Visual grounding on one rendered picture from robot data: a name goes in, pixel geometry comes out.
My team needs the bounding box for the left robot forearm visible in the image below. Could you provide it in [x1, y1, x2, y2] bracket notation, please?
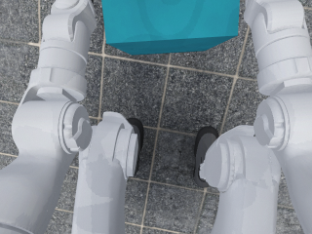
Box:
[12, 0, 98, 139]

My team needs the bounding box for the right robot shin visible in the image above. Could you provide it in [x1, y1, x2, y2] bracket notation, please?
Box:
[199, 125, 282, 187]

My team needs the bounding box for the robot right upper arm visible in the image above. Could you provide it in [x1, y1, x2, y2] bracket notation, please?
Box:
[253, 92, 312, 234]

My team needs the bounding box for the carton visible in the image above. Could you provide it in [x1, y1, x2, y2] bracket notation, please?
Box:
[101, 0, 240, 56]

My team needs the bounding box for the left robot foot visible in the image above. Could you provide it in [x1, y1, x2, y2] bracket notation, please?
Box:
[127, 118, 144, 178]

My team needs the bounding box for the right robot forearm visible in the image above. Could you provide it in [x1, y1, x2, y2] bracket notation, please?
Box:
[243, 0, 312, 97]

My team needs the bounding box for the robot left upper arm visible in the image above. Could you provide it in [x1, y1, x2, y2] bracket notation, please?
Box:
[0, 100, 93, 234]

